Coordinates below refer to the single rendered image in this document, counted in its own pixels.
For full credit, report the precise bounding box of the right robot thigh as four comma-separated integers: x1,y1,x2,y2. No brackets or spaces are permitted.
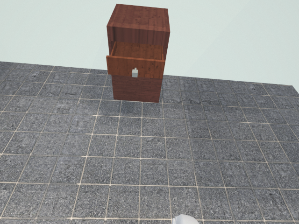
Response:
172,215,199,224

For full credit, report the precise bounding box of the handle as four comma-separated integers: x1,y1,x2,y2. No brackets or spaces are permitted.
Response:
132,68,138,77

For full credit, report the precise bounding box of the drawer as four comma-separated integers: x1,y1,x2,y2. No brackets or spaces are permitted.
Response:
106,42,165,79

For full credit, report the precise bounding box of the cabinet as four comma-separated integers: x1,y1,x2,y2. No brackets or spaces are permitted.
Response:
107,4,170,103

